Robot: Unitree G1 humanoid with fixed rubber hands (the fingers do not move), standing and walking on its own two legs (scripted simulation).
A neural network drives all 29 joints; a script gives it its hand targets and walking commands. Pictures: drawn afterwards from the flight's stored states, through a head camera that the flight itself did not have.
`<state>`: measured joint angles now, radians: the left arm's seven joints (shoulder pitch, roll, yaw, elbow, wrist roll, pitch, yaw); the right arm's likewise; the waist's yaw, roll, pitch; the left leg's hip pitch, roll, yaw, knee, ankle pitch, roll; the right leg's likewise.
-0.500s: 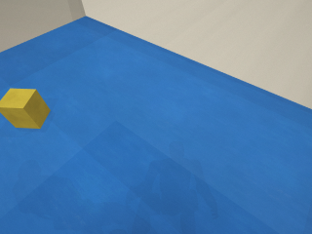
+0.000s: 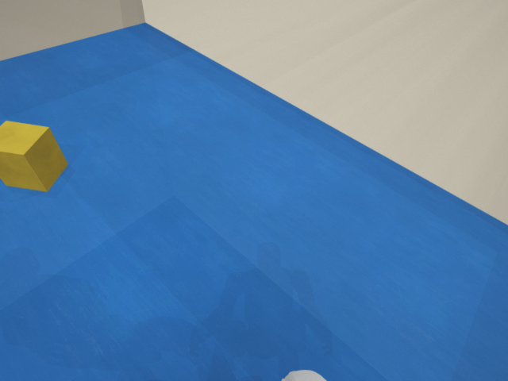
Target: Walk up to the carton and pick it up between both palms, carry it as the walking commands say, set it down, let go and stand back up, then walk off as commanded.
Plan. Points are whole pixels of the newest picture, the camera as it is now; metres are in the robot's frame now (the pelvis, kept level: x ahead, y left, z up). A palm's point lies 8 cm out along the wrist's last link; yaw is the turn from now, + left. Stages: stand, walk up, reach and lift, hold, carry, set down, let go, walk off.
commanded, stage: walk off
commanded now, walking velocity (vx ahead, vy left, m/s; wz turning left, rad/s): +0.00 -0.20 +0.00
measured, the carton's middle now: (27, 156) +1.20 +1.04 -0.65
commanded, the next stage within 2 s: stand in 1.26 s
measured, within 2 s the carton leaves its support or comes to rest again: neither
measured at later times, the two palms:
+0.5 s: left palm out of the picture +0.02 +0.12 -0.14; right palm out of the picture +0.05 -0.39 -0.14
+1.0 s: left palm out of the picture +0.02 +0.03 -0.13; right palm out of the picture -0.06 -0.50 -0.14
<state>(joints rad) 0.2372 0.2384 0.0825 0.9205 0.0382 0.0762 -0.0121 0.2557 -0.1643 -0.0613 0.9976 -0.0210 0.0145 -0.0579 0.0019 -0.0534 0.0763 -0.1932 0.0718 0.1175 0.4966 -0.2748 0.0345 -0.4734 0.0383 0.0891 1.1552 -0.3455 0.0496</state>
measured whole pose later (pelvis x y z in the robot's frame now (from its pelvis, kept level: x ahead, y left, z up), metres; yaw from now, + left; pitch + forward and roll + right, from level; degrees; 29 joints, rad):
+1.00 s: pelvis -0.06 -0.23 -0.01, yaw +0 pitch -1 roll -1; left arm 0.21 0.25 0.08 0.88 0.03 0.08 -0.02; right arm 0.26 -0.22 -0.09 1.00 -0.03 0.03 -0.05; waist -0.04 0.01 0.09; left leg -0.25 0.16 0.10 0.54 -0.25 -0.07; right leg -0.24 -0.06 -0.03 0.55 -0.31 0.06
